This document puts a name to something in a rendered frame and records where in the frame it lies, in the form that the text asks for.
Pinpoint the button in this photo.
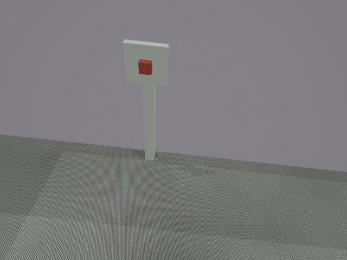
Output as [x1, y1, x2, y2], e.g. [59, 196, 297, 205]
[138, 59, 152, 75]

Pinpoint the panel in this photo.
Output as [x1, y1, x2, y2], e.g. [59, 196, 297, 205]
[123, 40, 169, 160]

